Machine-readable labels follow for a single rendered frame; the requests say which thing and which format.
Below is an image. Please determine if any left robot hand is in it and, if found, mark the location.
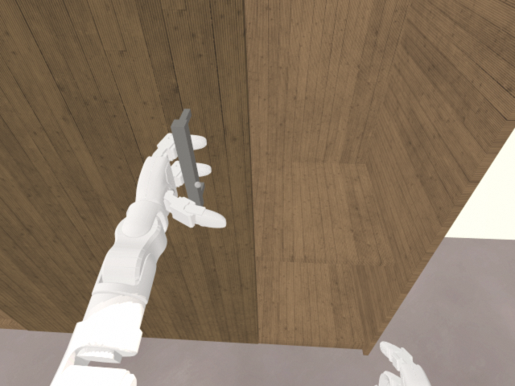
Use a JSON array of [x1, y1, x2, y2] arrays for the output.
[[135, 133, 226, 228]]

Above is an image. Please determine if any handle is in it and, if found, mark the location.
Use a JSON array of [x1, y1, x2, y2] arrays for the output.
[[171, 109, 205, 207]]

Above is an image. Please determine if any right robot hand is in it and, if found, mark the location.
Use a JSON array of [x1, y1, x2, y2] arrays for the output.
[[375, 341, 431, 386]]

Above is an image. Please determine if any robot left forearm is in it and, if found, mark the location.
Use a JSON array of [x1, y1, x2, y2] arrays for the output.
[[50, 200, 168, 386]]

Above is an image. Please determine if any robot left upper arm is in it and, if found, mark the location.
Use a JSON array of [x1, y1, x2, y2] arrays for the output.
[[55, 365, 137, 386]]

